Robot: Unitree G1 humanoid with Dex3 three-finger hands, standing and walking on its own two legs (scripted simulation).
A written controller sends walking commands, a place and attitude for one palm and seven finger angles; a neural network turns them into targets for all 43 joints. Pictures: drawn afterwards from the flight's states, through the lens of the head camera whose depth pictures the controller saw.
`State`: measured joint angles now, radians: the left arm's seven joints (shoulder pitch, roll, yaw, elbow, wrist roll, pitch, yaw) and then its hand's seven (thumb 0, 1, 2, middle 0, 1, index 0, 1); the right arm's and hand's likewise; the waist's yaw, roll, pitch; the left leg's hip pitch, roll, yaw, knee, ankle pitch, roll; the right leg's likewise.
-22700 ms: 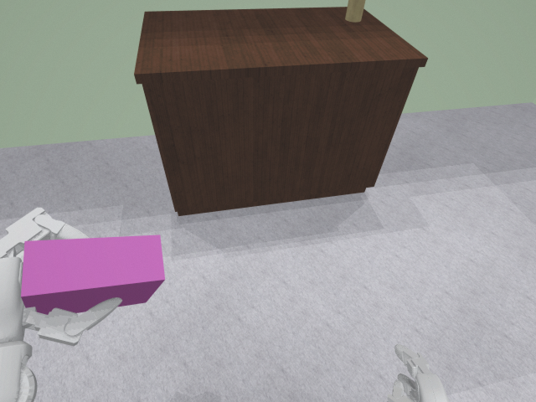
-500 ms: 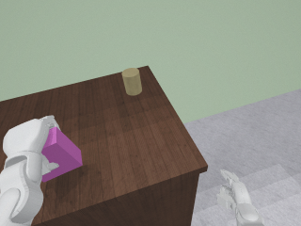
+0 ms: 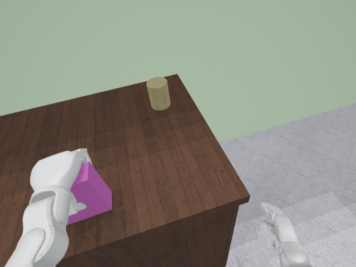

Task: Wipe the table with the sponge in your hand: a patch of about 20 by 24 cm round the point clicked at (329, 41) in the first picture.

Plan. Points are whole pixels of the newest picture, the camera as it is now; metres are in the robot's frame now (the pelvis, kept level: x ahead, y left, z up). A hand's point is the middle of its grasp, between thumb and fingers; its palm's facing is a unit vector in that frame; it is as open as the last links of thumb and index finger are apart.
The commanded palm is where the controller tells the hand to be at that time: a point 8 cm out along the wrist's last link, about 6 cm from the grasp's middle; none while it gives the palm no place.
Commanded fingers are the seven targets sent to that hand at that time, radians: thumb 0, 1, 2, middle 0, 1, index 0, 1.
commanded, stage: lower the sponge onto the table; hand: left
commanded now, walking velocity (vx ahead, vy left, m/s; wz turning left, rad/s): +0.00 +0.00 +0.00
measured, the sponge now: (82, 199) +0.23 +0.27 +0.04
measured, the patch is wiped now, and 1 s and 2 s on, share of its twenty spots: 0.00 0.15 0.35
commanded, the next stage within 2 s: wipe forward along the first lane in 0.56 s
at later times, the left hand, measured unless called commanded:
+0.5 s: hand (69, 192) +0.22 +0.27 +0.09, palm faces +0.01 -0.09 -1.00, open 9.6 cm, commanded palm +0.19 +0.27 +0.15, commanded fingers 0.00 0.10 1.30 -1.20 -1.60 -1.20 -1.60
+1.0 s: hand (70, 180) +0.25 +0.29 +0.09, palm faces -0.01 -0.04 -1.00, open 9.6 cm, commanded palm +0.23 +0.29 +0.13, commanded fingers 0.00 0.10 1.30 -1.20 -1.60 -1.20 -1.60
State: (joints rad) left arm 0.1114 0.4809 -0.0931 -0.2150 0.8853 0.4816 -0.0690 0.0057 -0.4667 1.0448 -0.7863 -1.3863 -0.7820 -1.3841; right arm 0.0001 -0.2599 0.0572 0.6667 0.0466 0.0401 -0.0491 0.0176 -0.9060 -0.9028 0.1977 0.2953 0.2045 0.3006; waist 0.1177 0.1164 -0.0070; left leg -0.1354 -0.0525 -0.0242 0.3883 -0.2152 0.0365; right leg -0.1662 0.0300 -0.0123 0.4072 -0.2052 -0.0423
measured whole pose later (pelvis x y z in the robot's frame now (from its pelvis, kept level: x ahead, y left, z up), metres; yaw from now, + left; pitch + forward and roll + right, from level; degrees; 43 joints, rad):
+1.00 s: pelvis -0.01 -0.02 +0.00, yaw +1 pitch -1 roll +0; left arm 0.00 0.51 -0.03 0.03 0.90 0.35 0.00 -0.01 -0.48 1.05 -0.80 -1.37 -0.80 -1.37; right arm 0.04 -0.27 0.04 0.70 0.06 0.03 -0.09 0.02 -0.91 -0.90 0.20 0.30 0.20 0.30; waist 0.10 0.10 -0.02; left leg -0.19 -0.03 -0.04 0.44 -0.23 0.01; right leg -0.21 0.05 -0.03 0.44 -0.21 -0.07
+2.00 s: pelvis -0.01 -0.02 -0.01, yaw +1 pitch +7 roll +0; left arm -0.49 0.64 0.03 0.69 0.95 0.10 0.01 0.02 -0.54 1.13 -0.82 -1.35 -0.81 -1.37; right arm 0.18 -0.30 0.00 0.72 0.09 0.06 -0.09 0.01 -0.91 -0.90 0.20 0.30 0.20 0.30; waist 0.04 0.07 -0.07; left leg -0.39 -0.03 -0.05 0.52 -0.25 0.02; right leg -0.40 0.06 -0.04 0.49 -0.22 -0.07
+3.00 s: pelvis +0.03 +0.03 +0.00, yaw +2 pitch +8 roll -1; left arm -0.60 0.42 -0.18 0.58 0.97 0.32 0.07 0.01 -0.52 1.12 -0.78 -1.40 -0.78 -1.42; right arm 0.10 -0.24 0.02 0.71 0.07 0.10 -0.04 0.01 -0.91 -0.90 0.20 0.30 0.20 0.30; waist 0.05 0.07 -0.09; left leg -0.33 -0.09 -0.05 0.46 -0.26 0.07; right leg -0.32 0.00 -0.03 0.42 -0.23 -0.01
